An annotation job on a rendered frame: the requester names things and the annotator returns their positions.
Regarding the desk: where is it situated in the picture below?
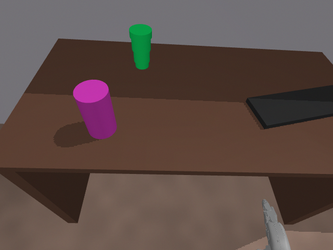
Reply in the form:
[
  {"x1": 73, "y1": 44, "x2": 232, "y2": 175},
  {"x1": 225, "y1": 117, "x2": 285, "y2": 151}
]
[{"x1": 0, "y1": 39, "x2": 333, "y2": 224}]

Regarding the right robot hand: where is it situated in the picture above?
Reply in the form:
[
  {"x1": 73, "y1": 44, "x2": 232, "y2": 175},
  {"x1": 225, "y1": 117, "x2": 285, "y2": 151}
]
[{"x1": 256, "y1": 199, "x2": 291, "y2": 250}]

